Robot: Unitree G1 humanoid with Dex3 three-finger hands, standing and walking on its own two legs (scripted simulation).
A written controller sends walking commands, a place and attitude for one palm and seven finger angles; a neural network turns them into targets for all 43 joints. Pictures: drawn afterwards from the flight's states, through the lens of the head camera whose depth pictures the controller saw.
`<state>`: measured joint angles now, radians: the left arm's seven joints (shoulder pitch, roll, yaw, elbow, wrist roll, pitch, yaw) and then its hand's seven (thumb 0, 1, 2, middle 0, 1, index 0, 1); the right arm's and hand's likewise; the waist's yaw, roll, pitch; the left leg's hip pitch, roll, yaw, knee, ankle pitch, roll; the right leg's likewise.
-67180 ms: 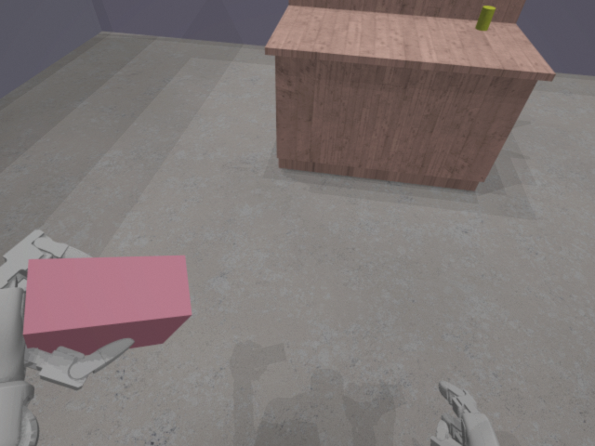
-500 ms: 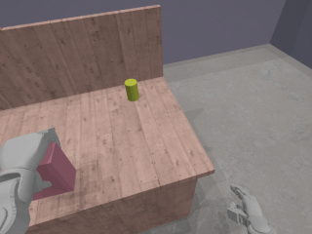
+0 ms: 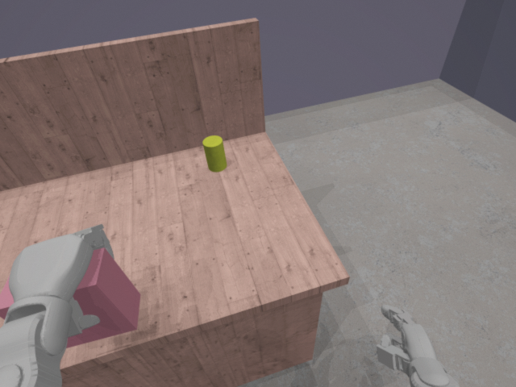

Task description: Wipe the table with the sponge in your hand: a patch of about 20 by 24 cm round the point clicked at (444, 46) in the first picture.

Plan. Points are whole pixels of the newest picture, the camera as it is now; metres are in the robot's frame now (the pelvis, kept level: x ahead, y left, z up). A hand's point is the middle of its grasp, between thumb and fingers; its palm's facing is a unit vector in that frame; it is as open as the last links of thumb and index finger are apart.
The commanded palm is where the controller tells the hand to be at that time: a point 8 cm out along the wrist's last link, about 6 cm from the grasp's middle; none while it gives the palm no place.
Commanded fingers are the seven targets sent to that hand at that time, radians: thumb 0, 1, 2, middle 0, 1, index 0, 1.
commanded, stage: bring the sponge back beside the body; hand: left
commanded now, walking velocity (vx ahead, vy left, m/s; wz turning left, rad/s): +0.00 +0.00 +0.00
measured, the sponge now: (85, 308) +0.18 +0.31 +0.04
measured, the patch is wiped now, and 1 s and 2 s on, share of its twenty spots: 0.95 0.95 0.95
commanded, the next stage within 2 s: step back with the hand held close in 0.48 s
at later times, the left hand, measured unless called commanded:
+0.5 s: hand (99, 286) +0.19 +0.27 +0.10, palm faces +0.04 -0.12 -0.99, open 10.4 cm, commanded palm +0.16 +0.27 +0.18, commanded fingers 0.00 0.10 1.30 -1.20 -1.60 -1.20 -1.60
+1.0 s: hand (108, 266) +0.20 +0.24 +0.14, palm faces +0.26 -0.84 -0.47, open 10.4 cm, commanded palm +0.15 +0.29 +0.17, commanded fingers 0.00 0.10 1.30 -1.20 -1.60 -1.20 -1.60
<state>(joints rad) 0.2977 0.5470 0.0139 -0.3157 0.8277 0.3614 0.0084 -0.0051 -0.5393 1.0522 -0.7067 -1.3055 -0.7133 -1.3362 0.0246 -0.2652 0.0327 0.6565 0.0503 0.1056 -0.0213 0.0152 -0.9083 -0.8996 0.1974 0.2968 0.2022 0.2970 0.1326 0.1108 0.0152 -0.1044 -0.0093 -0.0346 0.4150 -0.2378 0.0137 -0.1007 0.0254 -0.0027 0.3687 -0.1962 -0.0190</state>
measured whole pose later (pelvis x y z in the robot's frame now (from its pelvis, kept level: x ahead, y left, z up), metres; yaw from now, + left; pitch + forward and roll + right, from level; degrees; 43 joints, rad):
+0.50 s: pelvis +0.00 -0.01 +0.00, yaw +0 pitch -4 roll +0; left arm 0.32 0.53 -0.03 -0.36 0.84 0.41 0.00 -0.01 -0.54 1.05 -0.71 -1.31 -0.71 -1.34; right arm 0.00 -0.27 0.04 0.64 0.05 0.10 -0.03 0.02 -0.91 -0.90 0.20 0.30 0.20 0.30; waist 0.14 0.12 0.01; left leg -0.10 0.01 -0.03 0.42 -0.25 0.00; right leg -0.11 0.04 0.00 0.39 -0.21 -0.04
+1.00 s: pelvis -0.01 +0.01 -0.02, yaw -1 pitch +2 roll -1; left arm 0.57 0.46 0.36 -0.59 -0.08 -0.09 0.11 -0.01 -0.54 1.05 -0.71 -1.31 -0.71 -1.34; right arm 0.21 -0.24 -0.01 0.56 0.04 0.10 -0.06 0.01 -0.91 -0.90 0.20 0.30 0.20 0.30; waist -0.03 -0.01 -0.01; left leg -0.36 -0.02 -0.02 0.63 -0.31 0.02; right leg -0.36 0.02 0.00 0.59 -0.27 0.00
